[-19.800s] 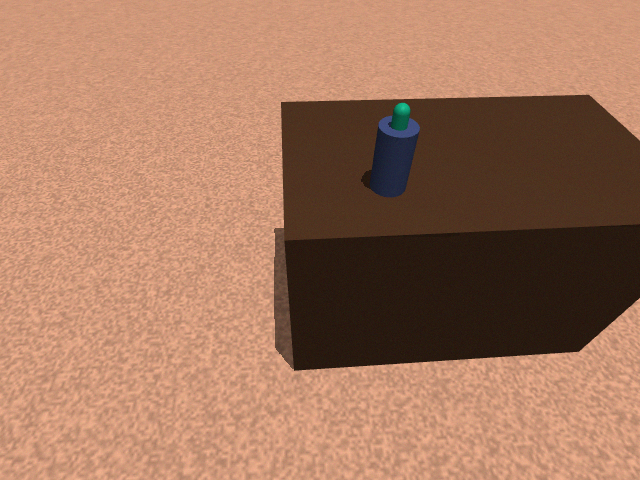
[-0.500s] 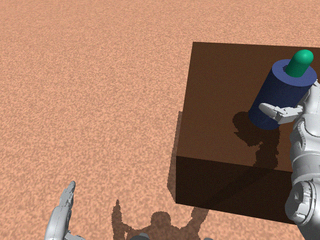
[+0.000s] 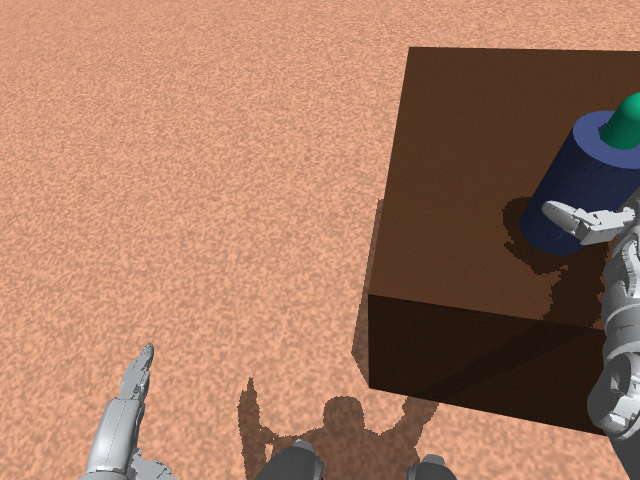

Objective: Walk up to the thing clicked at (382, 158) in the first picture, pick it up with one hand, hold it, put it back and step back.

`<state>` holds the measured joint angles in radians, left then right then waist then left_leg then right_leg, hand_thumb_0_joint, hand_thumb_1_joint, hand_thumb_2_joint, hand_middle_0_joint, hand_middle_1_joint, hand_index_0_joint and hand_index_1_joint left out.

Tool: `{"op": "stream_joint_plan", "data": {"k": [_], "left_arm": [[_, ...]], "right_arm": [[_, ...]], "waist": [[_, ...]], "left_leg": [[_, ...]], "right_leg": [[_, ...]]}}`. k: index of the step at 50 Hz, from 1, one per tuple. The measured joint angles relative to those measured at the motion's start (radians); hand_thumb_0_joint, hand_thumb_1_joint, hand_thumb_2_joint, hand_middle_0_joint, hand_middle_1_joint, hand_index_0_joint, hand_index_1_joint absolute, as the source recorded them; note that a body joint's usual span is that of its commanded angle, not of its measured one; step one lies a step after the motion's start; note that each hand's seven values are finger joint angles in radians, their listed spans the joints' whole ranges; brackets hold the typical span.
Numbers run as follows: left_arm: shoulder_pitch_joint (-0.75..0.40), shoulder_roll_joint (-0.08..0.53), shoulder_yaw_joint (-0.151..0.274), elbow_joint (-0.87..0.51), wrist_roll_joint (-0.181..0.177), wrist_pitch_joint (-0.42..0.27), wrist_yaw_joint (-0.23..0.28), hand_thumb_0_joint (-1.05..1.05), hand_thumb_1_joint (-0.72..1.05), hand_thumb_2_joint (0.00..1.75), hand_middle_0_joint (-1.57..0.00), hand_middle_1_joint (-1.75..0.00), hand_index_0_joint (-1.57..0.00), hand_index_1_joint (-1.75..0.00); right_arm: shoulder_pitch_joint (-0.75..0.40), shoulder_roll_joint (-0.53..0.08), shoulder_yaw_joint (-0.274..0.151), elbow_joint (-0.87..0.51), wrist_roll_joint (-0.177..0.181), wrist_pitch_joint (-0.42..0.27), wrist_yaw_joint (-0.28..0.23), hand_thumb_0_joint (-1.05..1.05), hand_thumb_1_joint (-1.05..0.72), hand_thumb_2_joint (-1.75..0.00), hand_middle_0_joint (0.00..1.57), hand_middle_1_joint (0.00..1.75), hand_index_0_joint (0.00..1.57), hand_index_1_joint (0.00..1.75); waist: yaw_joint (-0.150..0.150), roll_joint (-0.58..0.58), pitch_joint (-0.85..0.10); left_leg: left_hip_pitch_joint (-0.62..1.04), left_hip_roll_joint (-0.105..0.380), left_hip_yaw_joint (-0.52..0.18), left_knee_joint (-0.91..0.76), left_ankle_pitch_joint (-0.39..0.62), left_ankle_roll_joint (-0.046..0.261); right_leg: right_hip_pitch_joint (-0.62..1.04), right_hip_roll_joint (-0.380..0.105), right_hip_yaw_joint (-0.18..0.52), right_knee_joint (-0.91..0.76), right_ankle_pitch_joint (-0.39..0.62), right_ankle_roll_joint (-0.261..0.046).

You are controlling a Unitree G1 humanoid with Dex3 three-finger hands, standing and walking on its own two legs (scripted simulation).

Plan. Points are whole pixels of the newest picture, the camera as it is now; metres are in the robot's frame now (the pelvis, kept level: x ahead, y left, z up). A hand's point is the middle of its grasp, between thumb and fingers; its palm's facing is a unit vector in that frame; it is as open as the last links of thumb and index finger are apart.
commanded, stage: lower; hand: right
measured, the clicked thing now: (591, 175) +0.50 -0.23 +0.08
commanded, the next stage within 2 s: loosen in 0.40 s
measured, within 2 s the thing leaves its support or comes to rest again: rests again in 1.48 s
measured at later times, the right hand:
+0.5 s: hand (585, 199) +0.50 -0.25 +0.03, palm faces +0.28 +0.96 +0.00, open 11.8 cm
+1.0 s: hand (591, 187) +0.51 -0.25 +0.04, palm faces +0.28 +0.96 +0.01, open 13.3 cm
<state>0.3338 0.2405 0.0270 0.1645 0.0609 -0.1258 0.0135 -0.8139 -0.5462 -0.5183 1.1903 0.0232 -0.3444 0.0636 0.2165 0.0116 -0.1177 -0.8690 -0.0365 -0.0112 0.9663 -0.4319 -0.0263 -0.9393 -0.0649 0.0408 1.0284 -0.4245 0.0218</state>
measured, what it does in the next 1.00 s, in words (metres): stands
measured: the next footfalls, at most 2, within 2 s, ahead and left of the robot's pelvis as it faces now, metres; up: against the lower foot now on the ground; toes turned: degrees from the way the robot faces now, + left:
none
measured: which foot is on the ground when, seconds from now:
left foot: down 0.00-1.00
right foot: down 0.00-1.00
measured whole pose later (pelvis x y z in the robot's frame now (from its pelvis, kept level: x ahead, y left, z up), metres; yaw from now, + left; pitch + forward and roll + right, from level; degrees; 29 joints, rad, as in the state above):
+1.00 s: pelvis -0.01 +0.00 -0.02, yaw +0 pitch +23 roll +4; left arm 0.36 0.24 0.02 0.01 0.07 -0.04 -0.01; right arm -0.88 -0.61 -0.54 1.23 0.00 -0.39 0.06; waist 0.25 -0.01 -0.14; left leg -1.01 -0.04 0.01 1.08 -0.47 -0.03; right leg -1.10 -0.07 0.07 1.16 -0.47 0.02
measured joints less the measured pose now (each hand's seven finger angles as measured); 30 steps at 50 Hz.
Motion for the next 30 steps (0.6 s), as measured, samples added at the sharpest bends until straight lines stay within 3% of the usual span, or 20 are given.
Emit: {"op": "stream_joint_plan", "data": {"k": [18,30], "left_arm": [[0.001,-0.002,-0.009,-0.082,0.015,0.038,-0.01,-0.01,-0.54,0.06,-0.06,-0.04,-0.06,-0.05],[0.016,0.004,-0.01,-0.127,0.022,0.064,-0.015,-0.01,-0.53,0.05,-0.06,-0.04,-0.06,-0.05]], "right_arm": [[-0.033,-0.049,-0.031,0.05,-0.035,-0.035,-0.013,-0.01,0.61,-1.03,0.59,1.01,0.63,1.04],[-0.051,-0.063,-0.033,0.05,-0.041,-0.055,-0.016,-0.01,0.61,-1.02,0.6,1.0,0.64,1.02]], "waist": [[0.038,-0.009,-0.012],[0.045,-0.012,-0.017]], "left_leg": [[-0.096,-0.009,0.017,0.077,-0.017,0.0],[-0.146,-0.008,0.017,0.116,-0.028,-0.003]], "right_leg": [[-0.107,-0.005,0.021,0.091,-0.021,0.001],[-0.158,-0.003,0.023,0.132,-0.032,-0.002]]}}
